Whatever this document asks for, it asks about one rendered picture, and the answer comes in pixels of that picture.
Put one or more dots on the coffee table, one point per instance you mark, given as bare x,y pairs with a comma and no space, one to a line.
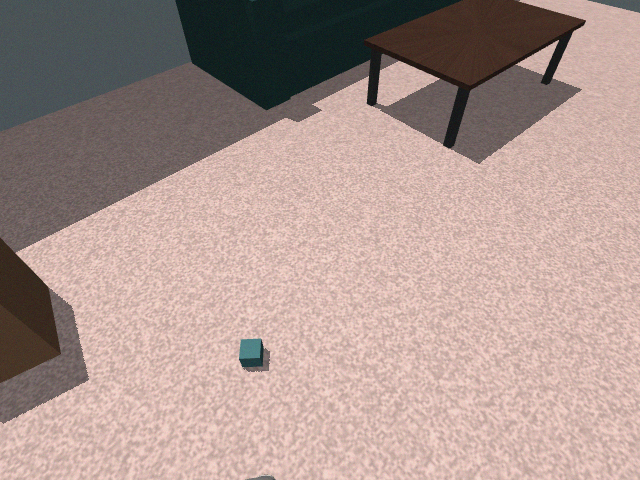
470,42

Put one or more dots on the sofa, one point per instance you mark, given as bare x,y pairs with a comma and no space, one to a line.
271,50

